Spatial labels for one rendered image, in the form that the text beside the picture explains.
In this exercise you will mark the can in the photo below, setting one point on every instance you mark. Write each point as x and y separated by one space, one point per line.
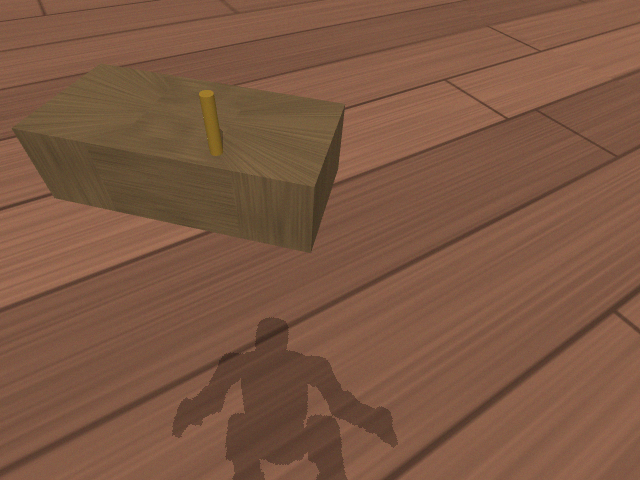
210 117

